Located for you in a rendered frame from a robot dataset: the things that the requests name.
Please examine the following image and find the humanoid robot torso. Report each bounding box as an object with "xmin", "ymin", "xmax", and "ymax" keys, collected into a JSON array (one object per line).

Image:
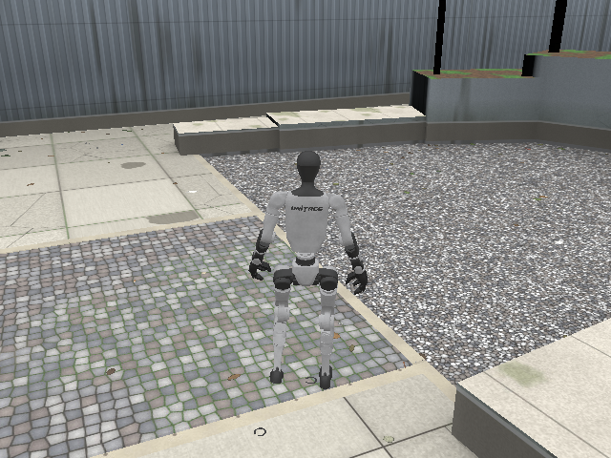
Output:
[{"xmin": 284, "ymin": 187, "xmax": 329, "ymax": 286}]

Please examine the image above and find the robot right forearm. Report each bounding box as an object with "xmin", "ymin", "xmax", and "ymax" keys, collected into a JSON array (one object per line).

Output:
[{"xmin": 345, "ymin": 232, "xmax": 365, "ymax": 274}]

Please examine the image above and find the left robot thigh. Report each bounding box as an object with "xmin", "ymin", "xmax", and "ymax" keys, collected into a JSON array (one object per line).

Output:
[{"xmin": 273, "ymin": 265, "xmax": 293, "ymax": 323}]

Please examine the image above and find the left robot hand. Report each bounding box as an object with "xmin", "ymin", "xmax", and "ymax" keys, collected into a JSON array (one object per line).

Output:
[{"xmin": 248, "ymin": 261, "xmax": 271, "ymax": 281}]

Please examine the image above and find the robot left forearm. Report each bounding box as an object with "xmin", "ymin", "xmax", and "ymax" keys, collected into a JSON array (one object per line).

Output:
[{"xmin": 251, "ymin": 229, "xmax": 270, "ymax": 265}]

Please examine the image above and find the right robot upper arm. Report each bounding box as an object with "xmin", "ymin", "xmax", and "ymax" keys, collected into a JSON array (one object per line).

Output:
[{"xmin": 327, "ymin": 193, "xmax": 354, "ymax": 247}]

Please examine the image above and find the right robot hand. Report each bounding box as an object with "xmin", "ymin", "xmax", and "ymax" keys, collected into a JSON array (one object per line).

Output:
[{"xmin": 346, "ymin": 270, "xmax": 368, "ymax": 295}]

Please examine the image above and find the left robot upper arm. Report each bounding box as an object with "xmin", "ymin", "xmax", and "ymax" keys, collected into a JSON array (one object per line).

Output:
[{"xmin": 260, "ymin": 192, "xmax": 287, "ymax": 243}]

